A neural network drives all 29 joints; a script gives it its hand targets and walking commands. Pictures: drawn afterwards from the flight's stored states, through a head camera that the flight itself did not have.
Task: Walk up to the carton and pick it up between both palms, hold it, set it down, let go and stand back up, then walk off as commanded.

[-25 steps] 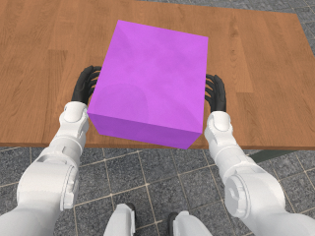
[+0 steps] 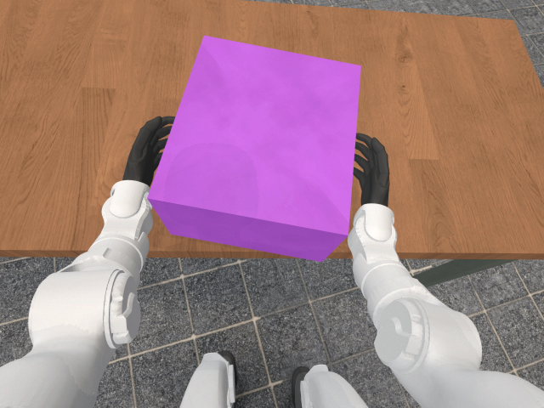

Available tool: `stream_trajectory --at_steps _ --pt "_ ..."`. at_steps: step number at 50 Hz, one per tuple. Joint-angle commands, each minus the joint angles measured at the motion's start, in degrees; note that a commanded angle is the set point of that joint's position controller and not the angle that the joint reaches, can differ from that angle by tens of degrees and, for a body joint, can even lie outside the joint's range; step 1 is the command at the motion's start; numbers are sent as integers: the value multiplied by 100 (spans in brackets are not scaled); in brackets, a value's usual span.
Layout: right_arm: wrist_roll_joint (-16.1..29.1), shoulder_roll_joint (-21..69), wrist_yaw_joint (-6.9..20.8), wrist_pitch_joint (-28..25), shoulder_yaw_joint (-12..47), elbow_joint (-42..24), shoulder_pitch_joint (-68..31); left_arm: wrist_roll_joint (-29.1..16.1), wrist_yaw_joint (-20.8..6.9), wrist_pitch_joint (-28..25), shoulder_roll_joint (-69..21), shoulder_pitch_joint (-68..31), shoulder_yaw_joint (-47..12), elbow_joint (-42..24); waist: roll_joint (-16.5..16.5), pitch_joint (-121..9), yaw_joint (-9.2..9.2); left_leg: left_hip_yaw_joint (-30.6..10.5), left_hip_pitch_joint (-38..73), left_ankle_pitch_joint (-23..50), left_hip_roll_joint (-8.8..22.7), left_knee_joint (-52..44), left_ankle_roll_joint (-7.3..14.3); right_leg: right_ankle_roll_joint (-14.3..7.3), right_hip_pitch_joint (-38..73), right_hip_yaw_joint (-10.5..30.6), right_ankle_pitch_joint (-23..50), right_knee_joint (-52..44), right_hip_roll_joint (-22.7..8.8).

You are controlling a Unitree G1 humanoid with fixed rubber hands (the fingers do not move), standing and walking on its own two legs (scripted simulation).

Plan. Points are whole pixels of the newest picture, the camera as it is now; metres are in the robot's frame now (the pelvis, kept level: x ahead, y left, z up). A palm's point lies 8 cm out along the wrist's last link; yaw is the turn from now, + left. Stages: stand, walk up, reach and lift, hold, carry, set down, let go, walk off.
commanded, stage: reach and lift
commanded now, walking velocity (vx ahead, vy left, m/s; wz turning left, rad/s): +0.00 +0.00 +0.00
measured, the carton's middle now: (264, 151) +0.48 +0.00 -0.02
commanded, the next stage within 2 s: none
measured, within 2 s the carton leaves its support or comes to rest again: leaves its support in 1.90 s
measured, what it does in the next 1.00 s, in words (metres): stands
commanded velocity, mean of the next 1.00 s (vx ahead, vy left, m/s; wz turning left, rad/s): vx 0.00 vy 0.00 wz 0.00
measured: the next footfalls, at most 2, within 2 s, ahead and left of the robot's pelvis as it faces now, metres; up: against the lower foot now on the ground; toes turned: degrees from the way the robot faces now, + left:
none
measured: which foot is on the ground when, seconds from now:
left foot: down 0.00-1.00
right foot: down 0.00-1.00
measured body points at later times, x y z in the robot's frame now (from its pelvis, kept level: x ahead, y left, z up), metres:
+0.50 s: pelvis +0.00 +0.00 +0.00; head +0.15 +0.03 +0.42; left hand +0.46 +0.18 -0.01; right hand +0.42 -0.16 -0.01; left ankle +0.04 +0.10 -0.70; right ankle -0.02 -0.15 -0.70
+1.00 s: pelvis +0.00 +0.00 +0.00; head +0.15 +0.03 +0.42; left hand +0.46 +0.18 -0.01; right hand +0.41 -0.16 -0.01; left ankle +0.04 +0.10 -0.70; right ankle -0.02 -0.15 -0.70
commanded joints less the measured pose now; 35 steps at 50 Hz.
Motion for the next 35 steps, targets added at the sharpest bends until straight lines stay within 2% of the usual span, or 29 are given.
stream_trajectory --at_steps 1,2,3,4,5,6,8,10,11,12,13,15,17,18,19,21,22,23,24,25,26,28,29,30,31,32,33,34,35 --pt "-1200 3117 1001 -284 1142 702 -2649 774 -309 -400 -3056 -2923 -760 413 507 -4161 -202 69 4304 2823 93 48 -592 -180 193 -421 1387 -654 118" --pt "-1166 3129 980 -268 1160 829 -2647 760 -302 -355 -3103 -3016 -749 325 423 -4197 -239 85 4375 2956 77 47 -577 -157 201 -397 1516 -701 144" --pt "-1170 3098 989 -292 1136 951 -2496 801 -316 -384 -3158 -2889 -769 301 615 -4207 -307 59 4532 3042 87 1 -628 -141 169 -459 1484 -713 173" --pt "-1187 3122 974 -231 1065 972 -2618 758 -342 -359 -3071 -2923 -722 373 478 -3991 -234 51 4416 2879 94 -32 -588 -158 151 -458 1218 -748 156" --pt "-1116 3068 958 -299 1172 982 -2474 720 -331 -362 -3144 -2801 -813 432 489 -4126 -254 98 4409 2900 65 -48 -586 -147 217 -437 1495 -733 173" --pt "-1187 3099 950 -244 1190 1029 -2538 669 -359 -405 -3015 -2861 -705 372 306 -4088 -244 82 4270 2840 38 19 -518 -131 240 -468 1531 -649 136" --pt "-1115 3100 954 -243 1163 1059 -2571 631 -337 -374 -3051 -2888 -862 308 458 -4169 -249 37 4364 2832 83 -14 -560 -171 190 -421 1367 -677 161" --pt "-1119 3027 978 -248 1219 1004 -2572 788 -331 -385 -3103 -2870 -701 409 508 -4133 -178 52 4439 2868 98 -33 -564 -139 106 -470 1288 -689 168" --pt "-1115 3104 968 -271 1212 919 -2521 738 -323 -399 -3102 -2966 -818 335 520 -4227 -244 54 4462 2895 106 -42 -617 -156 71 -463 1292 -647 168" --pt "-1064 3032 977 -234 1131 977 -2704 682 -299 -381 -3029 -3065 -833 311 558 -4207 -216 -21 4308 2855 140 -13 -602 -165 53 -453 1080 -626 189" --pt "-1073 2999 986 -239 1237 994 -2755 755 -298 -360 -3014 -3001 -620 411 503 -4141 -119 61 4212 2449 73 -46 -562 -144 39 -496 1049 -648 150" --pt "-1088 3112 901 -241 1269 1130 -2661 620 -345 -381 -3093 -3013 -810 320 345 -4084 -152 125 3942 2334 16 -24 -483 -176 283 -370 1329 -612 125" --pt "-1026 3095 917 -212 1240 996 -2711 645 -342 -332 -3152 -3058 -844 404 410 -4126 -248 111 4145 2221 61 -162 -524 -132 210 -465 1123 -664 132" --pt "-991 3034 938 -266 1291 1025 -2587 634 -319 -338 -3235 -2860 -852 459 424 -4050 -164 93 4280 2453 71 -120 -550 -176 101 -473 1124 -659 155" --pt "-1005 3014 941 -225 1213 987 -2764 695 -320 -333 -3057 -2897 -746 482 382 -4026 -165 85 4181 2355 70 -112 -480 -165 164 -490 1041 -650 135" --pt "-1000 3026 919 -261 1257 1012 -2741 598 -311 -333 -3246 -2959 -894 361 484 -4183 -215 30 4303 2621 116 -70 -596 -177 54 -486 1170 -629 184" --pt "-1036 3037 949 -300 1261 1007 -2761 639 -279 -345 -3255 -2873 -915 448 560 -4206 -143 4 4268 2702 103 -23 -602 -217 46 -467 1144 -600 160" --pt "-1012 2960 935 -243 1229 1056 -2654 619 -271 -338 -3037 -2952 -812 399 449 -4071 -195 74 4272 2753 127 -43 -566 -174 71 -468 1121 -627 173" --pt "-1044 3109 934 -263 1277 1092 -2624 641 -304 -375 -3209 -3031 -839 347 548 -4176 -136 65 4267 2528 87 -76 -556 -201 8 -452 1082 -681 169" --pt "-1031 3046 932 -272 1236 1113 -2673 649 -292 -343 -3310 -3067 -905 396 660 -4229 -184 40 4308 2654 129 -42 -615 -177 -34 -460 1082 -651 157" --pt "-1033 3045 913 -273 1268 1117 -2609 613 -320 -351 -3180 -2908 -889 419 461 -4174 -162 52 4262 2620 100 -46 -532 -173 34 -454 1176 -693 160" --pt "-1036 3033 890 -246 1293 1133 -2669 621 -323 -326 -3168 -2991 -781 471 478 -4191 -116 81 4036 2269 52 -86 -511 -171 126 -452 1068 -657 153" --pt "-983 3039 884 -237 1254 1164 -2608 624 -329 -334 -3223 -2964 -896 455 467 -4090 -166 117 4118 2279 99 -162 -499 -198 127 -414 1007 -685 141" --pt "-1012 3026 894 -274 1276 1047 -2665 658 -317 -342 -3185 -3027 -897 460 456 -4075 -133 109 4102 2254 85 -130 -522 -196 49 -426 969 -643 161" --pt "-964 3002 896 -312 1341 1091 -2649 595 -288 -382 -3328 -2985 -1004 266 587 -4270 -171 39 4161 2476 110 -112 -563 -192 74 -438 1114 -655 162" --pt "-968 2953 897 -324 1324 999 -2737 658 -288 -323 -3311 -2895 -884 514 610 -4206 -105 33 4243 2578 89 -115 -575 -188 6 -510 1143 -684 179" --pt "-951 2974 891 -323 1406 1112 -2710 579 -295 -344 -3350 -2883 -932 431 458 -4164 -58 57 4186 2720 110 3 -555 -215 64 -458 1114 -670 154" --pt "-954 3027 869 -306 1339 1081 -2704 602 -291 -325 -3342 -2843 -946 445 527 -4195 -101 56 4253 2860 100 -35 -581 -218 114 -467 1180 -713 190" --pt "-1011 3044 909 -453 1449 1056 -2635 618 -256 -418 -3325 -2961 -970 141 544 -4438 -39 44 4433 3034 61 0 -553 -184 19 -479 1358 -688 216"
